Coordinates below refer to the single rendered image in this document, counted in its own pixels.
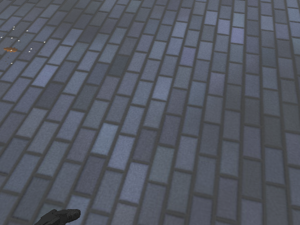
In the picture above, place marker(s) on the left robot hand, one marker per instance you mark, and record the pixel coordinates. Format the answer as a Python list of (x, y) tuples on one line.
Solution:
[(61, 217)]

